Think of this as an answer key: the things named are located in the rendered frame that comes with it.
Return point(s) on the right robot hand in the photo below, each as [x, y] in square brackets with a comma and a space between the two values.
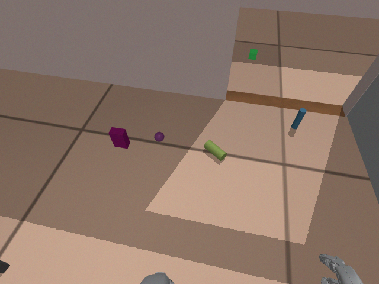
[345, 274]

